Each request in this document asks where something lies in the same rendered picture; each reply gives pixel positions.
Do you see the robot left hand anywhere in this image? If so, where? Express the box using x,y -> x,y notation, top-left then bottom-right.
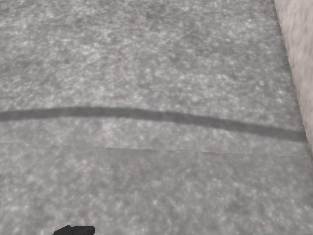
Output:
53,225 -> 95,235

